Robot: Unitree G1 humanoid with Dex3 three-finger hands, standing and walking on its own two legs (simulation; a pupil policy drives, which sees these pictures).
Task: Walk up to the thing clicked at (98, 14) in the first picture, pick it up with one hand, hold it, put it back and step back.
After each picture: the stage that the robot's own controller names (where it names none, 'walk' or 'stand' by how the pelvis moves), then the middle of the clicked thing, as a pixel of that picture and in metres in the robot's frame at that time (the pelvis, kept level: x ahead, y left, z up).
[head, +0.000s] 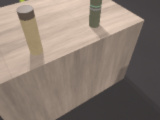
stand; (95, 7) +0.91 -0.05 +0.02
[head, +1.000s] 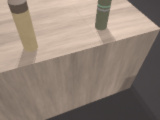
sink last; (103, 7) +0.81 -0.07 +0.04
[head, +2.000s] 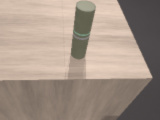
sink last; (81, 33) +0.56 +0.04 +0.05
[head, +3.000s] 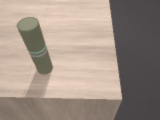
walk; (37, 49) +0.47 +0.22 +0.03
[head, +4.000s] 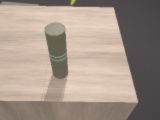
stand; (58, 54) +0.48 +0.12 +0.02
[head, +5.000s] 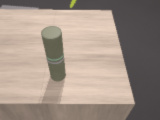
stand; (55, 56) +0.48 +0.13 +0.01
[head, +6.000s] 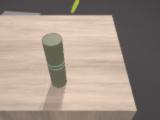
stand; (56, 63) +0.46 +0.13 +0.01
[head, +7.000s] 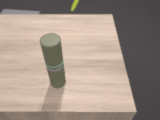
stand; (54, 63) +0.46 +0.14 +0.01
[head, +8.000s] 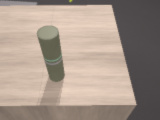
rise first; (53, 57) +0.46 +0.14 +0.02
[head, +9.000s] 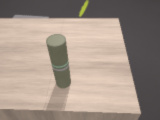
rise first; (60, 64) +0.46 +0.14 +0.02
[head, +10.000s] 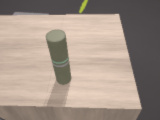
go down; (60, 60) +0.48 +0.13 +0.02
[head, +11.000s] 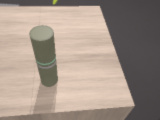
go down; (46, 60) +0.45 +0.13 +0.05
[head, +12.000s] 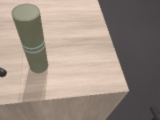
close in; (33, 44) +0.47 +0.14 +0.07
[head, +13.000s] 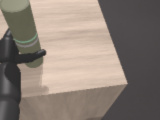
close; (26, 37) +0.48 +0.15 +0.09
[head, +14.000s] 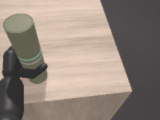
lift; (30, 54) +0.42 +0.15 +0.08
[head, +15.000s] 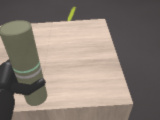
lift; (27, 68) +0.32 +0.16 +0.18
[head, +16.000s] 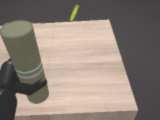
hold; (29, 68) +0.32 +0.16 +0.18
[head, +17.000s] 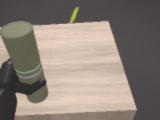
hold; (29, 68) +0.32 +0.16 +0.18
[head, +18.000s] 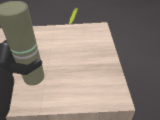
crouch; (25, 49) +0.36 +0.17 +0.21
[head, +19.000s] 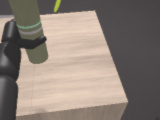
lower; (30, 27) +0.47 +0.14 +0.20
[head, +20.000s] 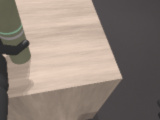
lower; (10, 30) +0.50 +0.17 +0.10
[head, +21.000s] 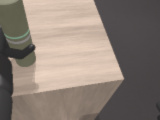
lower; (18, 34) +0.48 +0.15 +0.09
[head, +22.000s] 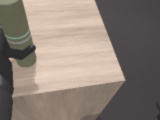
lower; (18, 34) +0.48 +0.16 +0.09
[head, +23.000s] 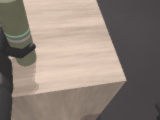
lower; (18, 33) +0.49 +0.16 +0.09
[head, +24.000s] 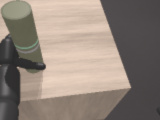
open; (27, 43) +0.46 +0.15 +0.08
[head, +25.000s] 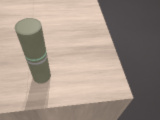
sink last; (36, 55) +0.44 +0.15 +0.06
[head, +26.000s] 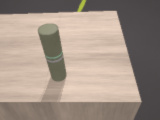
stand; (54, 55) +0.48 +0.15 +0.06
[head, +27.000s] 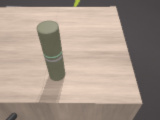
stand; (53, 54) +0.46 +0.15 +0.06
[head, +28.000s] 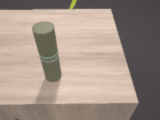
stand; (49, 55) +0.47 +0.15 +0.07
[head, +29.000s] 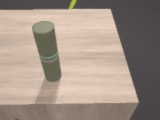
stand; (49, 55) +0.47 +0.15 +0.07
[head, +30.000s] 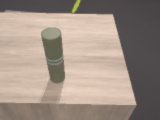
stand; (54, 58) +0.48 +0.14 +0.03
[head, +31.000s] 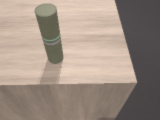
walk; (51, 37) +0.52 +0.14 +0.04
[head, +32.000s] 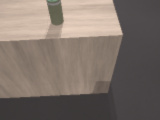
walk; (53, 0) +0.77 +0.18 +0.05
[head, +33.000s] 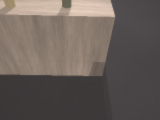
stand; out of the picture +1.10 +0.14 +0.03
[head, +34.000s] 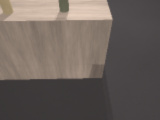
stand; out of the picture +1.09 +0.15 +0.02
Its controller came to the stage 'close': yes
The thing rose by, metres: 0.19
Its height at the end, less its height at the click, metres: +0.00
